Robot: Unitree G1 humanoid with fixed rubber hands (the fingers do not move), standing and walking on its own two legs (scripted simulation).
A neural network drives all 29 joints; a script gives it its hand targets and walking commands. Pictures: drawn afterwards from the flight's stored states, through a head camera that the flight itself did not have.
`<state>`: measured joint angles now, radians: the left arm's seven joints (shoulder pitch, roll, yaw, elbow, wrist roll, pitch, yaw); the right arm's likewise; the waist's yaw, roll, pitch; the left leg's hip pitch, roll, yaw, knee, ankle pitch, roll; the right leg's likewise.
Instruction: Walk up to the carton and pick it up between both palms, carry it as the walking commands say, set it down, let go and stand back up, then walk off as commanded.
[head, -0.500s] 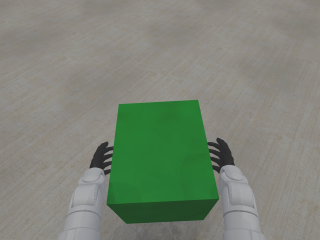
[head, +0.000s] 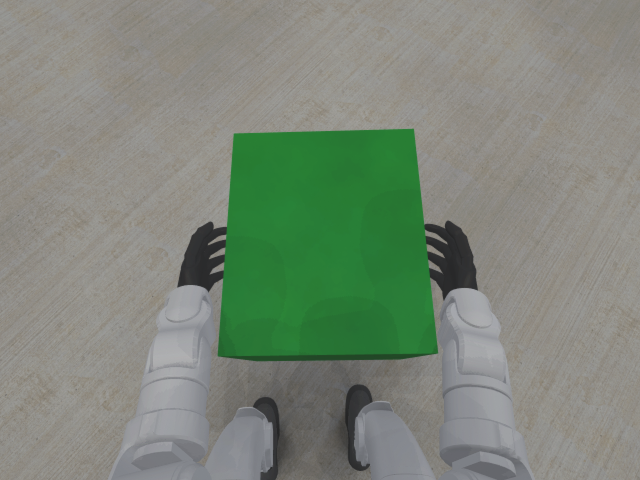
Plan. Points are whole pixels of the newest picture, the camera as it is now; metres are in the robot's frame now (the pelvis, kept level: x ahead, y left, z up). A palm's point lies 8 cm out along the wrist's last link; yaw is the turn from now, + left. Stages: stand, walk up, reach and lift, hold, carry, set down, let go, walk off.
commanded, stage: set down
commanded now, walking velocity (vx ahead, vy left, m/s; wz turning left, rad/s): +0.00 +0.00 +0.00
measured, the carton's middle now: (326, 258) +0.41 -0.02 -0.16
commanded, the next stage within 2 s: none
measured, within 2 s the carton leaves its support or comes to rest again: neither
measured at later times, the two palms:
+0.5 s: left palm (214, 267) +0.39 +0.15 -0.15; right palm (434, 267) +0.39 -0.18 -0.14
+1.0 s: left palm (220, 265) +0.42 +0.16 -0.23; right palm (413, 265) +0.41 -0.17 -0.22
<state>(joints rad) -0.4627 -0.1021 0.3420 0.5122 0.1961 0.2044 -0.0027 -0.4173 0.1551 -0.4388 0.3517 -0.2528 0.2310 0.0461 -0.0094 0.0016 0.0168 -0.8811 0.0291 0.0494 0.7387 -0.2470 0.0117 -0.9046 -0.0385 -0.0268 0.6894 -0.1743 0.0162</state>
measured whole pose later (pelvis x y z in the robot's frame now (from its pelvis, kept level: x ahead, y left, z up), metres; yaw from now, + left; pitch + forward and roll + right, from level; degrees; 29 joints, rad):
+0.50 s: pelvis -0.03 -0.01 -0.06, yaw +2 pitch +38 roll +1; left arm -0.76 -0.09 0.46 0.51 0.23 0.35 -0.03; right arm -0.71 0.15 -0.58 0.35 -0.29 0.35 0.08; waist -0.01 0.00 -0.10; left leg -1.39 0.02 0.02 1.02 -0.29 0.01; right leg -1.42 -0.01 0.01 0.99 -0.23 0.01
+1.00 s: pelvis -0.04 +0.00 -0.14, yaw +1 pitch +49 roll -1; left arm -0.87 -0.07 0.46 0.47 0.23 0.36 -0.01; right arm -0.82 0.10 -0.60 0.36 -0.27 0.33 0.09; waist -0.01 0.00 -0.21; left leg -1.80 0.02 0.01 1.30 -0.36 0.01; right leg -1.81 -0.01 0.01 1.25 -0.30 0.01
